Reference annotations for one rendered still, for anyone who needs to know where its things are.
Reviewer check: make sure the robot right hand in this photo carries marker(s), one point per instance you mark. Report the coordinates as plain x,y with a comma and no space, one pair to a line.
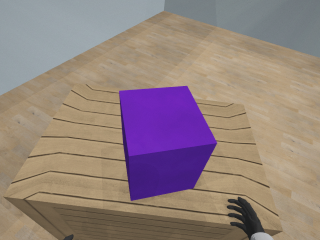
252,224

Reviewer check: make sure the carton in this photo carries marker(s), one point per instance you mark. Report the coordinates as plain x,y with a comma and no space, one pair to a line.
166,139

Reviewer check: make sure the pedestal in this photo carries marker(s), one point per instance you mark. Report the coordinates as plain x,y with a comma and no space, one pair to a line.
75,182

